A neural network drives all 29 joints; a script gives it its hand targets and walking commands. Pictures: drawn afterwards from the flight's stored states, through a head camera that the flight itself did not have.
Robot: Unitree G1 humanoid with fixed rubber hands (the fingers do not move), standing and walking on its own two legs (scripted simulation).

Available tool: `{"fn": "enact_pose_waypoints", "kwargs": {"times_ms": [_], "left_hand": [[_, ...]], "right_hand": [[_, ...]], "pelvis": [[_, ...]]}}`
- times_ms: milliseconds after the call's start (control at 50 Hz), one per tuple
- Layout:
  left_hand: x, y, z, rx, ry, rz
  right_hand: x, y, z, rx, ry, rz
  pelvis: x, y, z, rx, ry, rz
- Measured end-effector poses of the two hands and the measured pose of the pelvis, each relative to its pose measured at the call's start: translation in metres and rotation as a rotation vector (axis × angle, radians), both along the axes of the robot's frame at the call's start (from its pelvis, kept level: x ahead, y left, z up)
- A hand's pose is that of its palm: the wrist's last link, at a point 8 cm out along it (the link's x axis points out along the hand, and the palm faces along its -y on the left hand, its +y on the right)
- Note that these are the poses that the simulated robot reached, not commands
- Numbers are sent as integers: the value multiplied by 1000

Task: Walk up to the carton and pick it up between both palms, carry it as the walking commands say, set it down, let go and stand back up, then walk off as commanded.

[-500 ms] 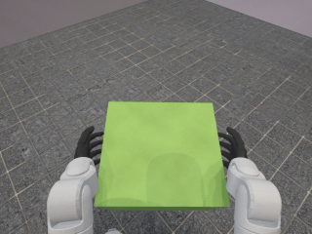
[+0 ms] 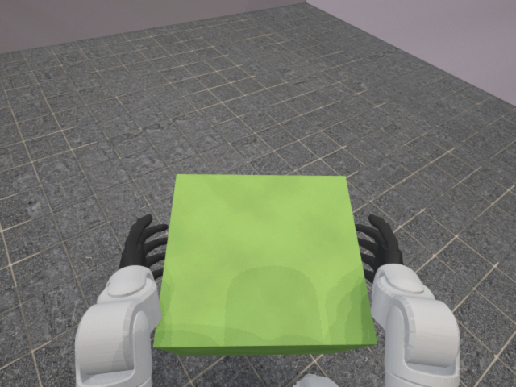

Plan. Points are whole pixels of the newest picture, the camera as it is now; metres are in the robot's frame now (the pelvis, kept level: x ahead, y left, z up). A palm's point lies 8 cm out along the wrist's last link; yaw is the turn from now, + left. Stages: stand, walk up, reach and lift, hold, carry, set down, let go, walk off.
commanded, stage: carry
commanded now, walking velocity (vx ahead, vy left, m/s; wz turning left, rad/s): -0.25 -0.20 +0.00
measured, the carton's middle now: (259, 271) +0.30 +0.01 +0.02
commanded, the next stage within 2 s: none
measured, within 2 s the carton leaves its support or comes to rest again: neither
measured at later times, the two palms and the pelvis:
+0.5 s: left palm out of the picture +0.09 +0.01 +0.08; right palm out of the picture +0.10 -0.32 +0.09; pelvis -0.15 -0.16 -0.02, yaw +0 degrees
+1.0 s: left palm out of the picture -0.05 -0.18 +0.08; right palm out of the picture -0.07 -0.50 +0.07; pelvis -0.31 -0.32 -0.01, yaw -1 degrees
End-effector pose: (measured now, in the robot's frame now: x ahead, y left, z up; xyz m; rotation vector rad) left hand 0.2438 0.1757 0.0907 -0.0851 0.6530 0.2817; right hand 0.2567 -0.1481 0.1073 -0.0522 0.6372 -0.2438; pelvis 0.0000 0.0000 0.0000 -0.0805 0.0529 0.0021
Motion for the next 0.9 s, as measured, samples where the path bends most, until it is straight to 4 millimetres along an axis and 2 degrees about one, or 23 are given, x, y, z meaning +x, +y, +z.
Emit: {"fn": "enact_pose_waypoints", "kwargs": {"times_ms": [80, 160, 200, 260, 320, 380, 440, 500, 580, 660, 740, 800, 900], "left_hand": [[-14, -39, 4, 13, -16, -27], [-33, -89, -2, 42, -31, -58], [-45, -115, -7, 74, -4, -95], [-68, -141, -12, 96, 58, -132], [-88, -156, -10, 97, 54, -136], [-106, -165, -4, 90, 10, -118], [-126, -168, -4, 65, -21, -83], [-150, -167, -13, 19, -15, -39], [-187, -174, -15, 3, 46, -2], [-211, -190, -7, -1, 31, 11], [-224, -218, 2, 7, -4, -1], [-235, -248, 4, 17, -14, -20], [-259, -312, -5, 65, -17, -67]], "right_hand": [[-25, -39, -1, 8, -16, -32], [-55, -90, -15, 35, -31, -65], [-75, -115, -28, 67, -6, -99], [-108, -140, -38, 96, 55, -134], [-130, -155, -36, 103, 49, -138], [-141, -164, -26, 92, 5, -119], [-149, -168, -17, 63, -26, -85], [-160, -167, -13, 20, -19, -41], [-183, -173, -13, 10, 41, -2], [-204, -189, -5, 3, 28, 12], [-225, -218, 0, 5, -6, -3], [-243, -249, -2, 12, -17, -25], [-280, -312, -23, 56, -21, -72]], "pelvis": [[-25, -31, -3, -4, 21, -19], [-50, -72, -17, 27, 36, -35], [-64, -87, -19, 32, 34, -39], [-83, -103, -13, 72, 14, -36], [-101, -117, -11, 90, 0, -36], [-117, -131, -12, 88, 2, -31], [-134, -144, -15, 76, 15, -18], [-152, -156, -18, 74, 21, 3], [-177, -172, -7, 43, 3, 15], [-202, -192, 0, 17, -4, 17], [-227, -217, 0, 0, 6, 4], [-245, -242, -3, 0, 22, -9], [-276, -291, -20, 32, 34, -27]]}}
